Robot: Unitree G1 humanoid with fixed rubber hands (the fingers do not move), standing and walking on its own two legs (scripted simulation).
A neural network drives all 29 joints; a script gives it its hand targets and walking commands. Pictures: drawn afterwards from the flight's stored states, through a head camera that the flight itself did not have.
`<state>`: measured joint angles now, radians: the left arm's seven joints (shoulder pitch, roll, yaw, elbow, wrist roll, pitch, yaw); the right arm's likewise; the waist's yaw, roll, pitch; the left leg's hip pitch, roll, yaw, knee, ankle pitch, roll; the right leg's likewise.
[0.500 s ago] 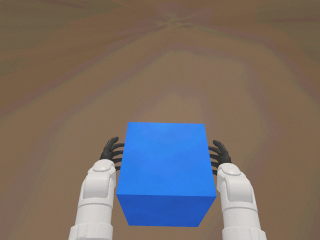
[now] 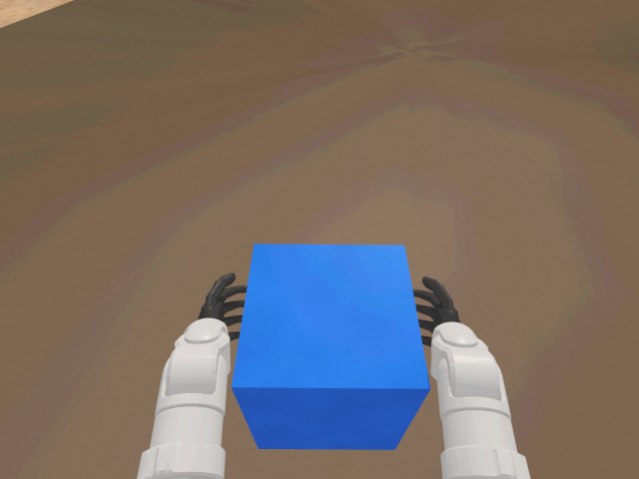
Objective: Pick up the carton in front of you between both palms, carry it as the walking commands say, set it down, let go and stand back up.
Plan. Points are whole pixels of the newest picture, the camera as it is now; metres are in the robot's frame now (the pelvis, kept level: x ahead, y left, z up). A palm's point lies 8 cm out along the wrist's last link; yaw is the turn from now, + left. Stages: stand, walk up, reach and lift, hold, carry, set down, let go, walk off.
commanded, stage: hold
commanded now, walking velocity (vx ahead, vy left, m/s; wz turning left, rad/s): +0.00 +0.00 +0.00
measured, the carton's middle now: (327, 351) +0.31 +0.00 -0.04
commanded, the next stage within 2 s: set down in 0.70 s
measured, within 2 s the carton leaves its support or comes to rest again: neither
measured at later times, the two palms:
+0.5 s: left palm (240, 327) +0.28 +0.12 +0.05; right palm (472, 329) +0.30 -0.18 +0.05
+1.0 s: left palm (242, 311) +0.33 +0.13 +0.03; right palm (455, 322) +0.33 -0.17 +0.02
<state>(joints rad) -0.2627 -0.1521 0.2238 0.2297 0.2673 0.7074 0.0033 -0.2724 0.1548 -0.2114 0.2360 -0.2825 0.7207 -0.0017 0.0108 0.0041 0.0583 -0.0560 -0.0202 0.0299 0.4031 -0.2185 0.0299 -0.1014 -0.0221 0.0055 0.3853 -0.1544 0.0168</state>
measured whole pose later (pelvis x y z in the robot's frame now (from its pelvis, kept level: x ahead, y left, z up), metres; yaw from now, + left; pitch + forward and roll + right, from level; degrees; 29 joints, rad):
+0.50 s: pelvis +0.00 -0.04 +0.00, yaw +3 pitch -9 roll +0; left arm -0.34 -0.17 0.30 0.33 0.32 0.70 -0.03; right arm -0.33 0.17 -0.27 0.30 -0.32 0.73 0.01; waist 0.00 0.02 0.05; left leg -0.04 0.02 -0.04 0.41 -0.21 -0.01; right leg -0.07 0.02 -0.06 0.39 -0.17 -0.04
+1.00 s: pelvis +0.00 -0.02 -0.01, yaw +2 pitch -5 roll +0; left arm -0.49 -0.23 0.45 0.45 0.40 0.58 -0.02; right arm -0.48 0.18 -0.45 0.44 -0.41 0.59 0.07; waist -0.03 0.03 0.11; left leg -0.16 -0.01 -0.01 0.51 -0.26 0.01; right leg -0.19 -0.01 -0.03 0.48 -0.20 -0.01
